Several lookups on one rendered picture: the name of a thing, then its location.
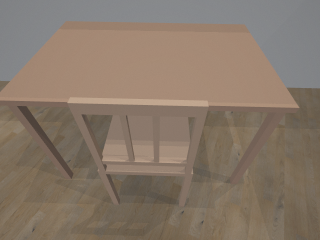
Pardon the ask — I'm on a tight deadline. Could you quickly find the chair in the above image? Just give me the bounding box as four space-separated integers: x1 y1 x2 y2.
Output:
67 97 209 207

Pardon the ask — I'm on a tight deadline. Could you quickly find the table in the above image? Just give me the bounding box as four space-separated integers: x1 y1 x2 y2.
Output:
0 21 299 184

